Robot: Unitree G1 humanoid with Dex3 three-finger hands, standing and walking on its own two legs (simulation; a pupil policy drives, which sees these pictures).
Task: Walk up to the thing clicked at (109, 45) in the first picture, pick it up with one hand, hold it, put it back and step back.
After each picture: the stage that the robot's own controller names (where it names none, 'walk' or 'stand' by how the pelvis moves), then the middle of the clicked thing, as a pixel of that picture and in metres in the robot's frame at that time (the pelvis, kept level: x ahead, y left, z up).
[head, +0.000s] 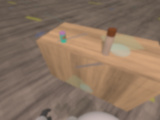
stand; (108, 42) +0.66 -0.11 +0.09
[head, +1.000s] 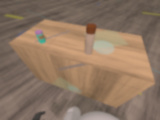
rise first; (89, 40) +0.59 +0.08 +0.13
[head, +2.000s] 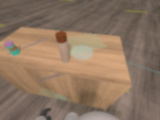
stand; (63, 48) +0.49 +0.24 +0.11
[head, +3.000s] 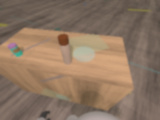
stand; (65, 51) +0.48 +0.23 +0.09
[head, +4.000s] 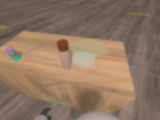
stand; (65, 56) +0.44 +0.22 +0.09
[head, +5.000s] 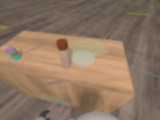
stand; (64, 55) +0.45 +0.23 +0.09
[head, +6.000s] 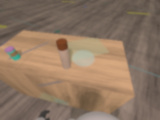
stand; (64, 55) +0.44 +0.23 +0.09
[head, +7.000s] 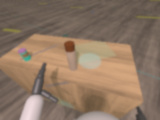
rise first; (71, 57) +0.44 +0.20 +0.10
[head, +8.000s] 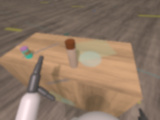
go down; (72, 55) +0.46 +0.21 +0.10
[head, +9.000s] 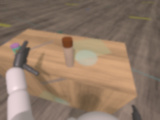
go down; (68, 53) +0.47 +0.20 +0.10
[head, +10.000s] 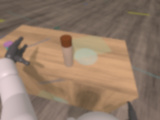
go down; (67, 53) +0.46 +0.19 +0.11
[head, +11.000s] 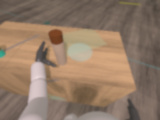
close in; (59, 50) +0.45 +0.21 +0.13
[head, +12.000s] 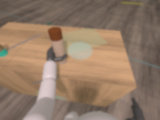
lift; (59, 48) +0.46 +0.21 +0.14
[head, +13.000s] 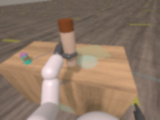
lift; (69, 44) +0.35 +0.15 +0.31
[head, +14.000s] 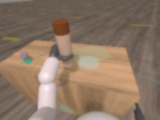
hold; (64, 46) +0.33 +0.17 +0.30
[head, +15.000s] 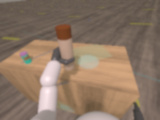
hold; (66, 50) +0.33 +0.16 +0.28
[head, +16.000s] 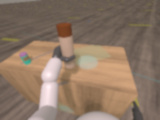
crouch; (67, 48) +0.35 +0.16 +0.28
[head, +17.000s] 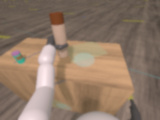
crouch; (60, 37) +0.43 +0.20 +0.30
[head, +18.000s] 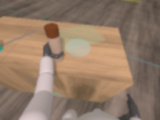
lower; (55, 45) +0.47 +0.22 +0.14
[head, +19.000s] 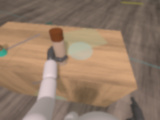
lower; (59, 49) +0.45 +0.20 +0.14
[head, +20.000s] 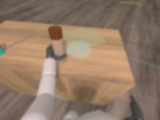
lower; (58, 47) +0.46 +0.21 +0.14
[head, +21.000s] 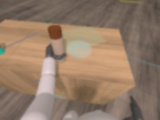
lower; (58, 46) +0.46 +0.21 +0.14
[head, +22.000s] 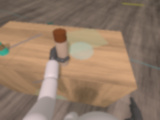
loosen; (62, 49) +0.44 +0.19 +0.14
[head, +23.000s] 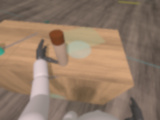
withdraw; (60, 51) +0.43 +0.19 +0.14
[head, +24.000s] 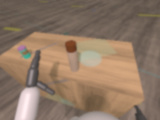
sink last; (73, 57) +0.42 +0.18 +0.11
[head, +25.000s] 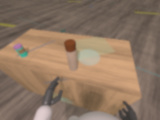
stand; (72, 57) +0.43 +0.18 +0.10
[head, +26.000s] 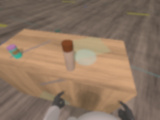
stand; (69, 57) +0.43 +0.19 +0.10
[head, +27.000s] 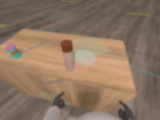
stand; (68, 57) +0.42 +0.19 +0.10
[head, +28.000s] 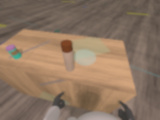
stand; (68, 57) +0.42 +0.19 +0.10
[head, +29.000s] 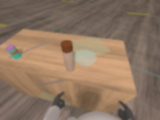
stand; (68, 57) +0.42 +0.19 +0.10
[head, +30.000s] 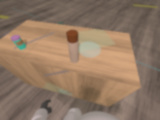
walk; (73, 48) +0.47 +0.16 +0.11
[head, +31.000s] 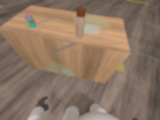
walk; (80, 24) +0.75 +0.16 +0.11
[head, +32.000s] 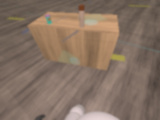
stand; (81, 16) +1.12 +0.24 +0.12
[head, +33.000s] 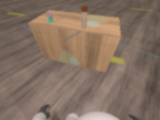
stand; (84, 18) +1.10 +0.19 +0.10
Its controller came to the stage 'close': yes
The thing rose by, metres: 0.22
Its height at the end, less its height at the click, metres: +0.00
